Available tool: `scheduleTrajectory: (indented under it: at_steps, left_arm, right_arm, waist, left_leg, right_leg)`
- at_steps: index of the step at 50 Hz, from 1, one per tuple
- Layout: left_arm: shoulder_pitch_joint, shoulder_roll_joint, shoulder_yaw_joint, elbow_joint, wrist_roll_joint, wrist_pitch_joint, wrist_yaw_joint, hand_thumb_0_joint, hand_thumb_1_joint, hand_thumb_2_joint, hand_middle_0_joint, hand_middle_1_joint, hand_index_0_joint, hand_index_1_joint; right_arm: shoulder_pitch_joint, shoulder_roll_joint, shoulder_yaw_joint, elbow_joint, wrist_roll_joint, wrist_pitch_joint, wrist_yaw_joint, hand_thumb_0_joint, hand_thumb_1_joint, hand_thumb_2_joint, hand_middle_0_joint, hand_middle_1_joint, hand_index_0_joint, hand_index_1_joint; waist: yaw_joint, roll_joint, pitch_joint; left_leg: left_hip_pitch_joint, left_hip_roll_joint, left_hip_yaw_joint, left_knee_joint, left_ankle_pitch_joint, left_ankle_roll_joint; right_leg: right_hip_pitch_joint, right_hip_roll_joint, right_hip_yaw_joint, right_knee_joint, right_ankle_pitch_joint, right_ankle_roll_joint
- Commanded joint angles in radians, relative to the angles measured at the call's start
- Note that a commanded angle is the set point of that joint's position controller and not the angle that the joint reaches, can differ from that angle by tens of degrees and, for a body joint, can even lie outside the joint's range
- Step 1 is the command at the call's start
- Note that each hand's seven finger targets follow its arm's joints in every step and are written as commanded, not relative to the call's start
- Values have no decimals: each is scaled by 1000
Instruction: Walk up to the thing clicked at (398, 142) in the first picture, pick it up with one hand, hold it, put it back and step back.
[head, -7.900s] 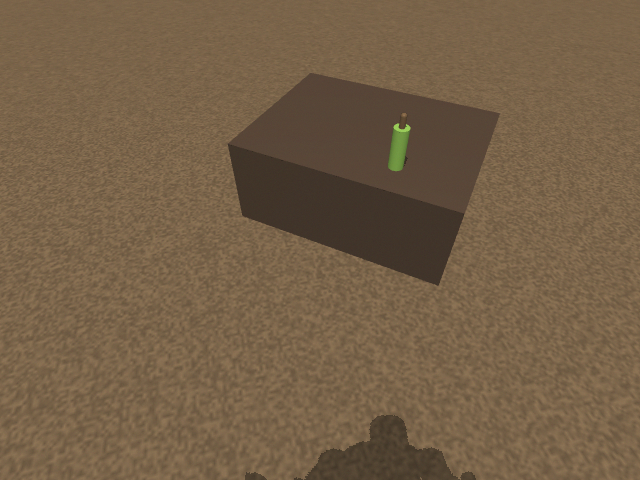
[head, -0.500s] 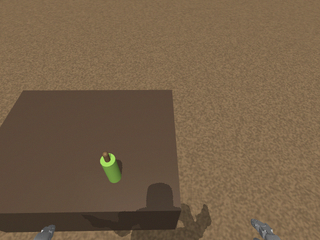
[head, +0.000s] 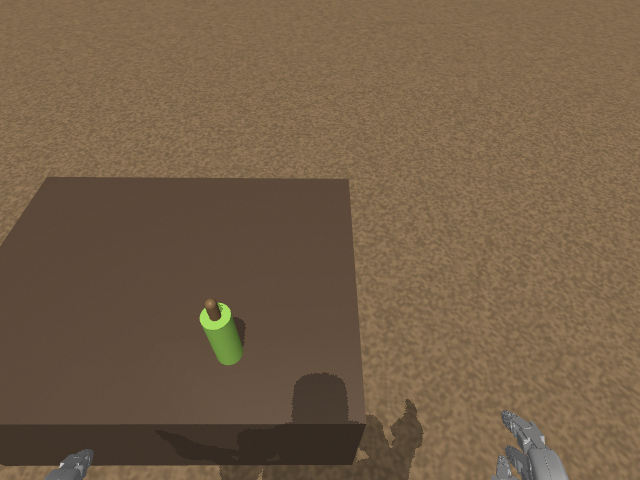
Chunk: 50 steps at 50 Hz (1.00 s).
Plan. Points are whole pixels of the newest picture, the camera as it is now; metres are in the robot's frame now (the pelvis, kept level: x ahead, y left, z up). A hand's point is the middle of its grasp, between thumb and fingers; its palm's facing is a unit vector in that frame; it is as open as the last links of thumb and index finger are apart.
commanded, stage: go down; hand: left
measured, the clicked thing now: (220, 329) +0.46 +0.20 -0.23
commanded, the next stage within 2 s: none
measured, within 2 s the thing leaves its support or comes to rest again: neither
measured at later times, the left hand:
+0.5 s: hand out of the picture +0.13 +0.27 -0.08, palm faces +0.05 -0.94 -0.34, open 17.5 cm
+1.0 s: hand (72, 446) +0.21 +0.31 -0.05, palm faces +0.14 -0.95 -0.28, open 17.3 cm
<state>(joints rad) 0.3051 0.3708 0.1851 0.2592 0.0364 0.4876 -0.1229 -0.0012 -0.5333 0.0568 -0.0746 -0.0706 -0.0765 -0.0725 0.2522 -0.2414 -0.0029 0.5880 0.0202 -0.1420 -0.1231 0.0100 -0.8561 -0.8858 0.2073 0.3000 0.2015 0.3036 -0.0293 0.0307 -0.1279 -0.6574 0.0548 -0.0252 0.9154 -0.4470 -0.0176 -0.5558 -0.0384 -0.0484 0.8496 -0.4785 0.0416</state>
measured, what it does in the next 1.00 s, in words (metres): stands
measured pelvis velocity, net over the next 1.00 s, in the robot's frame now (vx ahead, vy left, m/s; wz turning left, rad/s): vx -0.02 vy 0.00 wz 0.01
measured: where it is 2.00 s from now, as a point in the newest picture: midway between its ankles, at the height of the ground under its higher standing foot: outside the picture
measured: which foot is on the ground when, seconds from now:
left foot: down 0.00-1.00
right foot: down 0.00-1.00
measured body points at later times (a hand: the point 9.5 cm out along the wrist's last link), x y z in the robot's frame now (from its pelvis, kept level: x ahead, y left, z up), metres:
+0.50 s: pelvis -0.01 +0.00 -0.02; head +0.02 +0.01 +0.43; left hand +0.13 +0.32 -0.06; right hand +0.15 -0.25 -0.08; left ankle +0.00 +0.13 -0.69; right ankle -0.04 -0.15 -0.69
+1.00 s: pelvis -0.02 +0.00 -0.01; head +0.01 +0.02 +0.44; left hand +0.20 +0.36 -0.03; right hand +0.12 -0.26 -0.08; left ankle +0.00 +0.13 -0.69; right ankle -0.04 -0.15 -0.69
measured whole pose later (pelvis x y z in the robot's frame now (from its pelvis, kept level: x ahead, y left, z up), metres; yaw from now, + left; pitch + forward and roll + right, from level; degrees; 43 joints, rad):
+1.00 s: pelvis -0.02 +0.00 -0.01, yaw +1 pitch +10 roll -3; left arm 0.08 0.51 0.33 0.33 -0.05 0.44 -0.21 -0.01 -0.49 0.06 -0.07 -0.02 -0.05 -0.03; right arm 0.27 -0.25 0.04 0.66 0.02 -0.29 -0.21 0.01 -0.87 -0.89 0.21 0.30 0.20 0.30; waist -0.04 0.02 -0.13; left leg -0.74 0.06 -0.06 1.00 -0.45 -0.02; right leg -0.62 -0.03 -0.07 0.93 -0.49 0.04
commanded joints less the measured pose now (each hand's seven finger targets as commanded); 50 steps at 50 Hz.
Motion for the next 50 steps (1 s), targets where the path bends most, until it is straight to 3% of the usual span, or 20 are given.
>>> scheduleTrajectory:
  at_steps: [1, 14, 31, 37, 38, 39, 41, 44, 45, 47, 50]
  left_arm:
    - [-6, 213, 90, -203, -1, -6, 10, 0, -583, 58, -72, -58, -64, -64]
    - [55, 223, 107, -318, -18, 42, 23, 0, -590, 72, -71, -66, -62, -73]
    - [80, 236, 130, -326, -32, 46, 5, 0, -558, 72, -67, -34, -48, -49]
    - [-56, 289, 165, -336, -39, 14, 3, 0, -504, 81, -62, -21, -37, -40]
    - [-92, 319, 188, -317, -40, 5, 3, 0, -533, 74, -64, -21, -41, -40]
    - [-110, 310, 180, -292, -42, -1, -5, 0, -539, 71, -64, -19, -39, -38]
    - [-188, 346, 205, -258, -53, -25, -14, 0, -522, 65, -65, -9, -39, -30]
    - [-316, 409, 243, -214, -74, -68, -43, 0, -495, 68, -64, -9, -36, -30]
    - [-348, 406, 238, -158, -76, -83, -56, 0, -507, 61, -64, -5, -36, -26]
    - [-406, 459, 277, -114, -90, -110, -85, 0, -507, 52, -65, 0, -37, -20]
    - [-466, 471, 289, 27, -95, -142, -137, 0, -524, 40, -68, 0, -40, -15]
  right_arm:
    - [-49, -142, -52, -160, 2, -63, -30, 0, -856, -885, 201, 300, 200, 300]
    - [-40, -135, -42, -182, 3, -108, -60, 0, -853, -885, 201, 300, 200, 300]
    - [-31, -131, -36, -151, 0, -149, -84, 0, -860, -888, 201, 300, 200, 300]
    - [-24, -140, -35, -142, 1, -164, -94, 0, -867, -890, 201, 300, 200, 300]
    - [-24, -145, -35, -134, -1, -168, -98, 0, -867, -891, 201, 300, 200, 300]
    - [-19, -144, -32, -125, 0, -173, -99, 0, -872, -892, 201, 300, 200, 300]
    - [-16, -152, -30, -108, 1, -181, -104, 0, -875, -893, 201, 300, 200, 300]
    - [-19, -162, -24, -83, 2, -192, -110, 0, -871, -893, 201, 300, 200, 300]
    - [-16, -163, -21, -71, 2, -196, -110, 0, -874, -894, 201, 300, 200, 300]
    - [-16, -161, -14, -52, 2, -199, -110, 0, -877, -894, 201, 300, 200, 300]
    - [-11, -170, -16, -28, -2, -199, -104, 0, -880, -895, 200, 300, 200, 300]
  waist:
    - [6, 50, -128]
    - [8, 65, -130]
    - [9, 79, -127]
    - [-12, 79, -137]
    - [-14, 69, -132]
    - [-24, 69, -133]
    - [-28, 69, -126]
    - [-21, 104, -118]
    - [-36, 87, -114]
    - [-20, 97, -139]
    - [-18, 95, -143]
  left_leg:
    - [141, -42, 4, -96, 307, 20]
    - [83, -39, -12, -69, 212, 17]
    - [76, -39, -17, -61, 215, 17]
    - [87, -40, -12, -50, 204, 21]
    - [81, -39, -11, -52, 193, 22]
    - [92, -37, -15, -59, 189, 22]
    - [87, -39, -12, -58, 171, 24]
    - [89, -39, -15, -85, 132, 21]
    - [95, -40, -14, -85, 131, 23]
    - [101, -44, -8, -85, 149, 24]
    - [116, -44, -5, -95, 182, 23]
  right_leg:
    - [-17, 48, -21, -80, 272, -36]
    - [-74, 52, -29, -41, 182, -39]
    - [-83, 56, -30, -32, 184, -39]
    - [-81, 49, -14, -46, 189, -36]
    - [-85, 50, -13, -50, 184, -32]
    - [-88, 51, -16, -49, 180, -32]
    - [-87, 46, -7, -60, 173, -30]
    - [-85, 46, -4, -69, 133, -35]
    - [-85, 46, -3, -77, 135, -34]
    - [-57, 42, 6, -90, 153, -32]
    - [-47, 46, 1, -91, 181, -37]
